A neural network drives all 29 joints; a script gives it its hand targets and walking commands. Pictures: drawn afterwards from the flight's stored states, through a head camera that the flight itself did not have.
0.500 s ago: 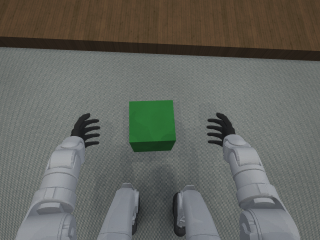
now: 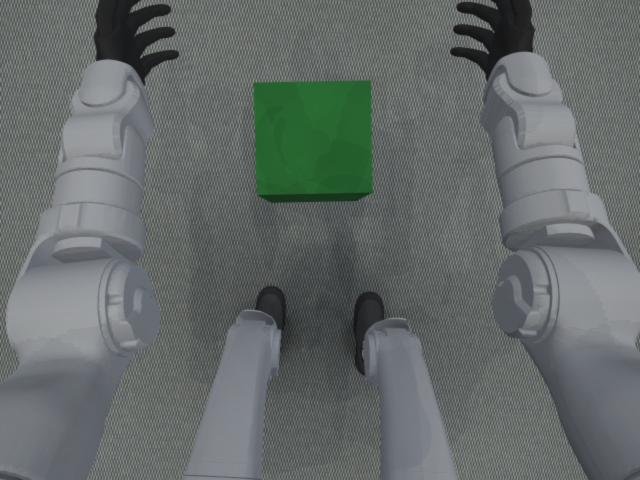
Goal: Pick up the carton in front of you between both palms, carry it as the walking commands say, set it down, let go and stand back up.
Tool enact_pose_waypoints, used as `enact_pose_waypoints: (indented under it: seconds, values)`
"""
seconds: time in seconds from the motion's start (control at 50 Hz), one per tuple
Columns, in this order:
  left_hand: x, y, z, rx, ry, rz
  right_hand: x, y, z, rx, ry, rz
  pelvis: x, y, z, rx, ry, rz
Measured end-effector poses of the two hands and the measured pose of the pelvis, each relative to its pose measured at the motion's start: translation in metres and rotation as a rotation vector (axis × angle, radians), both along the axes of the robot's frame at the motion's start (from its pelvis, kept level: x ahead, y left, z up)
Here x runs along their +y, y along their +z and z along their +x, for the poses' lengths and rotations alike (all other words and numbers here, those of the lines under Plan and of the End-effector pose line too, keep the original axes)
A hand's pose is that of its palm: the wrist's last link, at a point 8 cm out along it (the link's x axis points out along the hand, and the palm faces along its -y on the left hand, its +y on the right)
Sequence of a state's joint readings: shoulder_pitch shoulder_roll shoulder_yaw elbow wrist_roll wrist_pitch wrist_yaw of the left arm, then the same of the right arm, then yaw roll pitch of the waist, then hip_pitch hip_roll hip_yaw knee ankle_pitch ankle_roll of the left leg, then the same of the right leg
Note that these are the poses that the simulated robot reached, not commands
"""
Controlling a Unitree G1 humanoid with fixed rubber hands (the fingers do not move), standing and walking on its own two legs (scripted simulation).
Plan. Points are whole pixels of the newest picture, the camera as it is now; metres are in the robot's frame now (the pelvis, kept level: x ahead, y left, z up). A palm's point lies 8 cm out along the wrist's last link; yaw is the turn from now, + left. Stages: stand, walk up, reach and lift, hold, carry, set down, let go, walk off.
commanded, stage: reach and lift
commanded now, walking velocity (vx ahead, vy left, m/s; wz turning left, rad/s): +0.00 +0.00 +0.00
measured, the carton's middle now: (313, 151) +0.53 +0.04 -0.53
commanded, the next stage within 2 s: none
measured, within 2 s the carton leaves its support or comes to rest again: leaves its support in 1.80 s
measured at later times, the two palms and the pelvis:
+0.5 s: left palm (191, 130) +0.51 +0.23 -0.31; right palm (434, 126) +0.54 -0.16 -0.32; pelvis -0.01 -0.01 -0.16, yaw +1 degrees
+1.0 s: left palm (222, 145) +0.51 +0.21 -0.46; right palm (408, 145) +0.54 -0.15 -0.46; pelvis -0.03 +0.00 -0.28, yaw +0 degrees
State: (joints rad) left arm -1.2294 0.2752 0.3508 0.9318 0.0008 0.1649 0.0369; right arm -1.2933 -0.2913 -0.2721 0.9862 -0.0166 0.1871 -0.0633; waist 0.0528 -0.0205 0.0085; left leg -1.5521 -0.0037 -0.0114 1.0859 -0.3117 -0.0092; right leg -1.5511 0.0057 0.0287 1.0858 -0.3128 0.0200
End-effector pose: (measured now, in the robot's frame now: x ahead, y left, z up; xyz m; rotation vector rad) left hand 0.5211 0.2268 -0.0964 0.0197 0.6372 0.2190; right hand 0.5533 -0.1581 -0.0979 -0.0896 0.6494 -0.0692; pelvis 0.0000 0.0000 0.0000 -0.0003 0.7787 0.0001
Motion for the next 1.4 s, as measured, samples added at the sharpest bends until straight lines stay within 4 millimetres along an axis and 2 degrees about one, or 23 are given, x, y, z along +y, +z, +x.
enact_pose_waypoints:
  seconds: [0.12,0.22,0.32,0.44,0.6,0.72,0.86,1.0,1.1,1.28,1.34,1.4]
  values:
    - [0.000,-0.022,0.007,-0.001,-0.002,-0.004,0.001,-0.023,0.008,-0.004,0.005,0.009,0.000,-0.002,0.014,0.088,0.001,-0.001]
    - [-0.002,-0.059,0.002,0.024,0.003,-0.006,0.002,-0.061,0.002,0.019,-0.001,0.013,0.000,-0.022,0.018,0.150,0.001,0.000]
    - [-0.004,-0.114,-0.007,0.051,0.008,-0.003,0.004,-0.118,-0.008,0.044,-0.006,0.009,-0.001,-0.063,0.013,0.183,0.001,0.003]
    - [-0.002,-0.185,-0.013,0.052,0.017,0.002,0.003,-0.189,-0.014,0.040,-0.007,-0.002,-0.004,-0.127,-0.003,0.159,0.004,0.004]
    - [-0.002,-0.262,-0.015,0.056,0.019,-0.002,0.003,-0.264,-0.015,0.044,-0.008,-0.002,-0.006,-0.205,-0.028,0.054,0.010,0.002]
    - [-0.008,-0.304,-0.012,0.065,0.012,-0.009,0.006,-0.303,-0.014,0.052,-0.006,0.004,-0.006,-0.241,-0.039,-0.023,0.008,-0.001]
    - [-0.010,-0.347,-0.013,0.106,-0.001,-0.006,0.009,-0.345,-0.016,0.083,-0.001,0.017,-0.003,-0.267,-0.041,-0.091,0.001,0.000]
    - [-0.014,-0.364,-0.007,0.097,-0.015,-0.013,0.008,-0.364,-0.016,0.080,0.001,0.013,-0.002,-0.279,-0.034,-0.128,0.003,0.001]
    - [-0.014,-0.361,-0.002,0.074,-0.020,-0.013,0.014,-0.360,-0.012,0.053,0.008,0.019,-0.002,-0.284,-0.031,-0.128,0.000,-0.002]
    - [-0.019,-0.357,-0.008,0.087,-0.032,-0.019,0.022,-0.356,-0.018,0.066,0.014,0.027,-0.003,-0.282,-0.035,-0.127,0.003,-0.001]
    - [-0.025,-0.356,-0.008,0.086,-0.048,-0.026,0.026,-0.355,-0.019,0.065,0.025,0.034,-0.003,-0.280,-0.038,-0.133,0.003,-0.001]
    - [-0.038,-0.357,-0.006,0.084,-0.069,-0.040,0.039,-0.356,-0.019,0.065,0.053,0.051,-0.003,-0.278,-0.040,-0.144,0.002,0.000]
